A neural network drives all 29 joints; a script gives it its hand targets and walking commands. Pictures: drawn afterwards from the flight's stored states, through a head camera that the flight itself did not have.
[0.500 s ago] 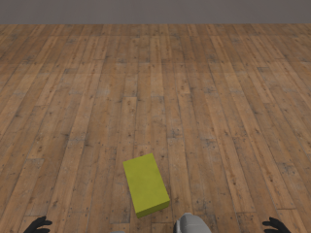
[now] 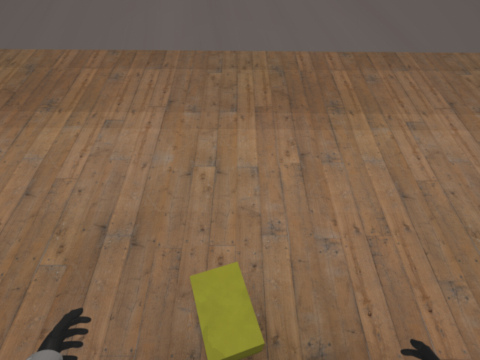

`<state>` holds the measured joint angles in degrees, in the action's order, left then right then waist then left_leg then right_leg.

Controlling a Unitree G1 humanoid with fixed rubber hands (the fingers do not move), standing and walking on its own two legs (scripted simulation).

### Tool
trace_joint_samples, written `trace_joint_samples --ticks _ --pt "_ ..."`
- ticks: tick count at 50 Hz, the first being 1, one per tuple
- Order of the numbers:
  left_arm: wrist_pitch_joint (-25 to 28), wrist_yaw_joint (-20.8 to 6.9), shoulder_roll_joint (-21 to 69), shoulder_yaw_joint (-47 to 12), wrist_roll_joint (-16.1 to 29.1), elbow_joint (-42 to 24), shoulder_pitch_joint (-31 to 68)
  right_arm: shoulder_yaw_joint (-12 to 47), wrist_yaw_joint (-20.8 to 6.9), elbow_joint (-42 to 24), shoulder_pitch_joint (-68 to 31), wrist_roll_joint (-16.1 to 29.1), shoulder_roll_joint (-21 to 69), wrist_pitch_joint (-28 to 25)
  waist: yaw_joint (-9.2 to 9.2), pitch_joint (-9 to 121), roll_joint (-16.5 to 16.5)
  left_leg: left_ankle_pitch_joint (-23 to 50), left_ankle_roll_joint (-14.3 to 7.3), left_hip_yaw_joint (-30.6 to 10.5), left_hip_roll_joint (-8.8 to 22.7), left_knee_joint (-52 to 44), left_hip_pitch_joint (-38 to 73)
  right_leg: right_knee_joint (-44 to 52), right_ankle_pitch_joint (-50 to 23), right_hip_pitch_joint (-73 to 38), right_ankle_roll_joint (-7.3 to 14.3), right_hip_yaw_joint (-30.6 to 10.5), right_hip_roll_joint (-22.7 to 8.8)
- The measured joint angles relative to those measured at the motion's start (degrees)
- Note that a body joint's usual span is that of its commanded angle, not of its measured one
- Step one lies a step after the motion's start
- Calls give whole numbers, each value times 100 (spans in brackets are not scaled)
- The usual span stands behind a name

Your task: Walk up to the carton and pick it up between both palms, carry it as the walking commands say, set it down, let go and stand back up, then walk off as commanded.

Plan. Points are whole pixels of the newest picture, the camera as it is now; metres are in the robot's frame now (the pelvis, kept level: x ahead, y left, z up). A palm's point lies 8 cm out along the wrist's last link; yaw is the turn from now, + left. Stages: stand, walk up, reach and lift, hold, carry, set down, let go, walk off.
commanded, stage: walk up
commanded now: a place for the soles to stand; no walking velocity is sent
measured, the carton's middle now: (225, 313) +0.35 +0.06 -0.69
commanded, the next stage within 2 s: none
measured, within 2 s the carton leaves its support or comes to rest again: neither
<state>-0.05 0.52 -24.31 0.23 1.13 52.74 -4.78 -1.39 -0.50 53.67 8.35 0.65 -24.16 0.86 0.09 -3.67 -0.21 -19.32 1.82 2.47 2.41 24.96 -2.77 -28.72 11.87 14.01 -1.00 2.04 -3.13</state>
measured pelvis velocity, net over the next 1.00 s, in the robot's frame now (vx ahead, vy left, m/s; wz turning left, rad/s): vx -0.03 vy -0.13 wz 0.28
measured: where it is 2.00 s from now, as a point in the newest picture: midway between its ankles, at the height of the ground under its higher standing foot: outside the picture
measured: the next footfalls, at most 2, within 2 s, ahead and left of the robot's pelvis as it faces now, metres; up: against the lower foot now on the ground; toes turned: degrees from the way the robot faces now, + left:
right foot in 0.70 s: +0.08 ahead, -0.21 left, +0.00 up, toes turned +23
left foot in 1.04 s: -0.03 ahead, +0.01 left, +0.00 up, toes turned +22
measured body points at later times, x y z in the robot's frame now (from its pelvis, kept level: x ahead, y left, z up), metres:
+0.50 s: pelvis -0.01 -0.01 +0.00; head +0.01 -0.01 +0.45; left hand +0.07 +0.32 -0.11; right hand +0.07 -0.32 -0.12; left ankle -0.06 +0.14 -0.74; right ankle +0.03 -0.13 -0.72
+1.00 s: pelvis -0.03 -0.13 +0.00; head +0.00 -0.12 +0.44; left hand +0.01 +0.19 -0.11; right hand +0.14 -0.43 -0.10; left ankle -0.07 +0.00 -0.72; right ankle +0.05 -0.22 -0.74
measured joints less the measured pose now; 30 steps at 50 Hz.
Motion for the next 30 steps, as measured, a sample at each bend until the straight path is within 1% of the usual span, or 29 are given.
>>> trace_joint_samples --ticks 11,21,23,26,27,28,30 --pt "-24 11 53 101 -34 734 -221 -86 -3 478 -133 -36 177 -10 73 -4 42 223 -11 39 -5 -407 208 388 -218 -192 -12 -17 17" --pt "14 22 182 183 -71 913 -308 -126 -19 709 -137 -62 306 -45 71 -37 28 360 -13 43 -15 -587 226 554 -346 -206 -3 -14 15" --pt "-131 -113 127 303 -236 783 -218 -108 155 579 25 -128 353 -112 30 -28 103 344 -3 -58 -32 -441 28 231 -211 13 40 67 -30" --pt "-379 -260 43 473 -436 406 -8 -186 445 241 442 -292 339 -200 -39 -94 85 266 -7 -333 73 -92 -354 -1328 1112 670 66 43 80" --pt "-433 -285 29 507 -465 248 58 -212 518 117 603 -331 301 -204 -59 -129 60 247 -11 -429 119 -2 -454 -1693 1316 843 65 35 89" --pt "-467 -309 15 537 -485 85 121 -230 573 6 748 -363 252 -197 -70 -173 51 236 -3 -502 156 66 -538 -1923 1384 989 56 -3 73" --pt "-502 -361 -19 585 -495 -221 230 -260 612 -200 984 -379 132 -160 -125 -280 54 209 29 -638 217 213 -707 -2055 1357 1180 22 -78 6"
